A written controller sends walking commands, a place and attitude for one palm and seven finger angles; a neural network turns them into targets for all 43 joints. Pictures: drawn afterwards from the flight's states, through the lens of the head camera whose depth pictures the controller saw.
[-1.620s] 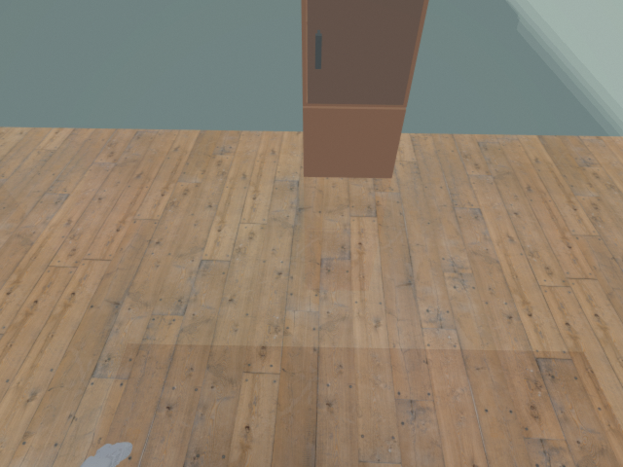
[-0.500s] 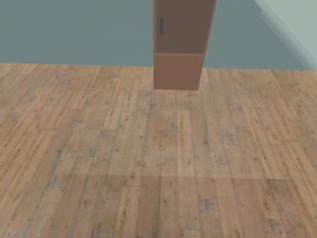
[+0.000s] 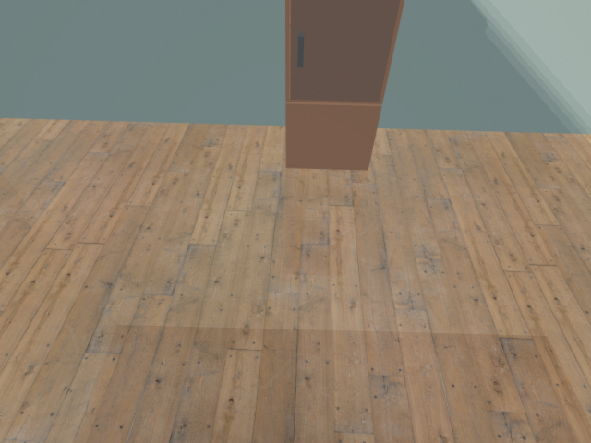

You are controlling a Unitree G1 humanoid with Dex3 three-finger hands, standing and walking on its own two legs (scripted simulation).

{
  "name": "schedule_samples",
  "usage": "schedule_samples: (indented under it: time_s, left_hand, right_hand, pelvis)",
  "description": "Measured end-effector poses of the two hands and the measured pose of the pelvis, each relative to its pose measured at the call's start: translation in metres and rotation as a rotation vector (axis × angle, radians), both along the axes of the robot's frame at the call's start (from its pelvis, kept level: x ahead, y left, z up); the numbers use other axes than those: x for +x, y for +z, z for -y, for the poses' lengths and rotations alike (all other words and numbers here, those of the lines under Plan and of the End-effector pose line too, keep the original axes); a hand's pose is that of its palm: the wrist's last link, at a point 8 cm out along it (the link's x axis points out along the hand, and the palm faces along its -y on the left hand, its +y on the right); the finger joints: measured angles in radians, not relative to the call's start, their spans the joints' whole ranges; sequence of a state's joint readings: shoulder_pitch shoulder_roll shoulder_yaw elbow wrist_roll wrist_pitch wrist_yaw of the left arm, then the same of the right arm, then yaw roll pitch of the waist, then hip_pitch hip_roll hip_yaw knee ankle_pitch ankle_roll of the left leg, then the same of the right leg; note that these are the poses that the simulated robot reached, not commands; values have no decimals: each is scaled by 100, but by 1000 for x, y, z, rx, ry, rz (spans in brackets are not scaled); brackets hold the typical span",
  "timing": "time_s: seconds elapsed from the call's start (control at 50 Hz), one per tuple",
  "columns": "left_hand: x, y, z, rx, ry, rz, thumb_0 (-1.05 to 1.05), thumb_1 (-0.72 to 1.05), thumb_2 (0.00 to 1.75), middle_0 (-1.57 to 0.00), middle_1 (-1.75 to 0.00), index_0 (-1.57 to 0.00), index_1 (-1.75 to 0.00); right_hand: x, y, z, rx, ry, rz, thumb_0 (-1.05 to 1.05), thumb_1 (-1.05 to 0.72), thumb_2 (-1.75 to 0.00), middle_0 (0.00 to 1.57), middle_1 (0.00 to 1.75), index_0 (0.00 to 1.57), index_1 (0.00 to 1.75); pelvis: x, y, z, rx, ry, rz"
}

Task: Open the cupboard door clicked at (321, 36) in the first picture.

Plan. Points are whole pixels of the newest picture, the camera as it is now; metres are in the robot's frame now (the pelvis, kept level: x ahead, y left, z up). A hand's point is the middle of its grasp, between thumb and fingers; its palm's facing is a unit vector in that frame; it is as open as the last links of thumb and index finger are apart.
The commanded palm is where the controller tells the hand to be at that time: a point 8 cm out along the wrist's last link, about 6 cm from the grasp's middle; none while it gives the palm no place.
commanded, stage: walk to a spot facing it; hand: left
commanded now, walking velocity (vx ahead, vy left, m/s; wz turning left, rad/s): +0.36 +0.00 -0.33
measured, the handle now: (300, 49) +1.55 +0.08 -0.12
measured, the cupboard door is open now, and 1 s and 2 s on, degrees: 0 0 0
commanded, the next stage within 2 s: turn to face it in 1.64 s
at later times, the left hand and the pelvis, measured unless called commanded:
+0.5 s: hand (205, 408) +0.21 +0.17 -0.19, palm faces -0.17 -0.97 -0.16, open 7.4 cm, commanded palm none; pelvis +0.14 +0.00 -0.02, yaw -9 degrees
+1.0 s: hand (236, 334) +0.36 +0.14 -0.21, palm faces -0.10 -0.99 -0.10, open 7.4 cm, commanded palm none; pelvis +0.34 -0.02 -0.02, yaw -10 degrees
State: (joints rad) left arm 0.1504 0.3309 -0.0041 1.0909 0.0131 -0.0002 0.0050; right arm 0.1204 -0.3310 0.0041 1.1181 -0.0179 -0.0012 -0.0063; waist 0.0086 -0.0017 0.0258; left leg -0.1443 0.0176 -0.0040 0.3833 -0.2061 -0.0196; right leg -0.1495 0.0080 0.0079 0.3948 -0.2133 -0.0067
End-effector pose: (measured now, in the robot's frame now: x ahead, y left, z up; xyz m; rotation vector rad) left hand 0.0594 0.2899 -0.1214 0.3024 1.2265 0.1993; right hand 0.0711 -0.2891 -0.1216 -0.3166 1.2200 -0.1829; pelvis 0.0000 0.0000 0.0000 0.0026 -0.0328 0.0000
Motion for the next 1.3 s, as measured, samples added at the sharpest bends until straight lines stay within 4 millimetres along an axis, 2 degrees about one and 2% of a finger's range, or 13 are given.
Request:
schedule_samples:
  time_s: [0.24, 0.32, 0.4, 0.48, 0.56, 0.6, 0.64, 0.78, 0.88, 0.98, 1.06, 1.18, 1.3]
  left_hand:
    - [-23, -42, 36, -157, 38, -172, 1, 90, 90, -20, -30, -20, -30]
    - [-12, -50, 42, -184, 4, -260, 1, 90, 90, -20, -30, -20, -30]
    - [44, -46, 49, -180, -59, -245, 1, 90, 90, -20, -30, -20, -30]
    - [133, -40, 64, -179, -121, -123, 1, 90, 90, -20, -30, -19, -30]
    - [222, -41, 88, -158, -186, 21, 1, 90, 90, -20, -30, -19, -30]
    - [252, -45, 98, -141, -193, 87, 1, 90, 90, -20, -30, -19, -30]
    - [267, -43, 105, -140, -180, 110, 1, 91, 90, -20, -30, -19, -30]
    - [273, -36, 116, -153, -161, -2, 1, 91, 90, -20, -30, -19, -30]
    - [278, -42, 113, -192, -119, -73, 1, 91, 90, -20, -30, -20, -30]
    - [293, -61, 97, -226, -57, -132, 1, 91, 90, -20, -30, -20, -30]
    - [323, -56, 86, -214, -72, -187, 1, 91, 90, -20, -30, -19, -30]
    - [405, -34, 85, -189, -119, -139, 1, 91, 90, -20, -30, -19, -30]
    - [493, -27, 110, -175, -190, -98, 1, 91, 90, -20, -30, -19, -30]
  right_hand:
    - [-28, -26, -49, 77, -109, -112, 1, -90, -90, 20, 30, 20, 30]
    - [-39, -28, -66, 88, -196, -130, 1, -90, -90, 20, 30, 20, 30]
    - [-67, -24, -84, 112, -289, -218, 1, -90, -90, 20, 30, 20, 30]
    - [-92, -19, -97, 158, -355, -380, 1, -90, -90, 20, 30, 20, 30]
    - [-93, -26, -93, 197, -411, -491, 1, -90, -90, 20, 30, 20, 30]
    - [-79, -34, -83, 207, -427, -504, 1, -90, -90, 20, 30, 20, 30]
    - [-49, -39, -68, 198, -426, -461, 1, -90, -90, 20, 30, 20, 30]
    - [121, -31, -18, 139, -338, -92, 1, -91, -90, 20, 30, 20, 30]
    - [223, -13, -10, 113, -270, 71, 1, -92, -90, 20, 30, 20, 30]
    - [293, -11, -18, 78, -211, 125, 1, -92, -90, 20, 30, 20, 30]
    - [309, -12, -33, 82, -241, 107, 0, -91, -90, 20, 30, 20, 30]
    - [286, -7, -49, 103, -345, -63, 0, -94, -90, 20, 30, 20, 30]
    - [265, -10, -71, 177, -458, -237, 1, -92, -90, 20, 30, 20, 30]
  pelvis:
    - [51, -16, -13, -20, -55, -22]
    - [75, -20, -17, -8, -109, -25]
    - [101, -16, -12, -14, -128, -20]
    - [129, -15, -2, -21, -147, -22]
    - [165, -28, 19, -22, -173, -11]
    - [182, -37, 31, -11, -178, 1]
    - [195, -36, 38, -18, -172, 16]
    - [243, -15, 45, -30, -180, 9]
    - [285, -11, 40, -46, -179, -6]
    - [336, -21, 26, -59, -172, -10]
    - [369, -17, 18, -41, -201, -11]
    - [416, 0, 20, -24, -226, -25]
    - [465, 1, 37, -6, -266, -28]
